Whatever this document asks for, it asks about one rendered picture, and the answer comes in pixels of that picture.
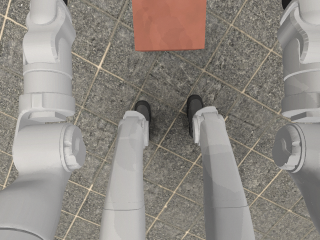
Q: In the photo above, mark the carton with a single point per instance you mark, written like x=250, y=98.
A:
x=169, y=25

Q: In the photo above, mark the robot right upper arm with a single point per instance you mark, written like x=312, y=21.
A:
x=296, y=149

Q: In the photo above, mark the left robot shin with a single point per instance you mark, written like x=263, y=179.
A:
x=130, y=113

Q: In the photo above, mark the robot right hand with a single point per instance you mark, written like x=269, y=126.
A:
x=285, y=3

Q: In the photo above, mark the robot right forearm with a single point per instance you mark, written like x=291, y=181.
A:
x=299, y=36

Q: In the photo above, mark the robot left forearm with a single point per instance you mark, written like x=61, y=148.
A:
x=47, y=66

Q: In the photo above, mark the left robot foot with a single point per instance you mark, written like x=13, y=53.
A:
x=143, y=107

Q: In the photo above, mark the robot left upper arm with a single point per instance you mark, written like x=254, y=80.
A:
x=45, y=156

